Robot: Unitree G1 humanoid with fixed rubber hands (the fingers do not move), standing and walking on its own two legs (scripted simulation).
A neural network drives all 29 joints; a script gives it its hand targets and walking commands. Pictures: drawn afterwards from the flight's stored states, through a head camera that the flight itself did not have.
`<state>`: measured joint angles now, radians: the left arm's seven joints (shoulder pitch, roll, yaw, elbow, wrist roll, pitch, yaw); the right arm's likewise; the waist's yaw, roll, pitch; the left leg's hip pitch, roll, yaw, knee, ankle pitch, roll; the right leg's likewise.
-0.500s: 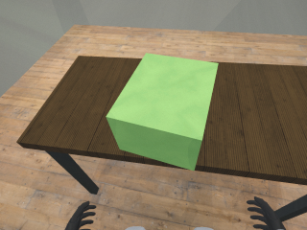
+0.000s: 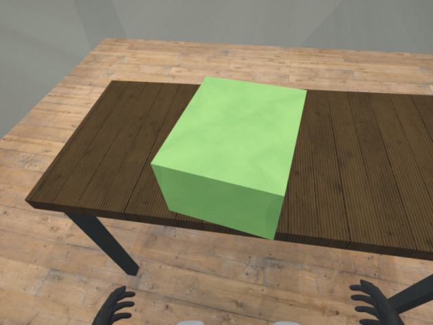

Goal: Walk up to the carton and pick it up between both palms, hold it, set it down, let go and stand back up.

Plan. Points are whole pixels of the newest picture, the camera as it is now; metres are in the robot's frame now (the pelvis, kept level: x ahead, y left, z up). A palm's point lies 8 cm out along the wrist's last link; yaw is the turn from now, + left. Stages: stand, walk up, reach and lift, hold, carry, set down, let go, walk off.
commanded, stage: stand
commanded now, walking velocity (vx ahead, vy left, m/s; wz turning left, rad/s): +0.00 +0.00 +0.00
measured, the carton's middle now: (237, 151) +0.46 -0.01 +0.02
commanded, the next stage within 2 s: walk up in 0.44 s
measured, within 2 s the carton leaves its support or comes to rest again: neither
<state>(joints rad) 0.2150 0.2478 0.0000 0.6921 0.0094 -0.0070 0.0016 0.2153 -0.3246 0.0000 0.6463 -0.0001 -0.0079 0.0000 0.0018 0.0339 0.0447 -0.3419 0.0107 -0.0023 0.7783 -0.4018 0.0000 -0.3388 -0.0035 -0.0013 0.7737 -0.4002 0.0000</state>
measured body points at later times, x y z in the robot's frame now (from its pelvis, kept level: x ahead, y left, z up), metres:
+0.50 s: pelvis -0.02 +0.00 +0.00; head -0.02 -0.02 +0.45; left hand +0.11 +0.25 -0.10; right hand +0.13 -0.27 -0.10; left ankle +0.01 +0.12 -0.71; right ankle +0.01 -0.12 -0.71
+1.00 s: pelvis -0.03 +0.06 -0.01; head -0.03 +0.03 +0.43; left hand +0.00 +0.38 -0.10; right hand +0.10 -0.26 -0.11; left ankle +0.03 +0.18 -0.71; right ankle +0.01 -0.12 -0.71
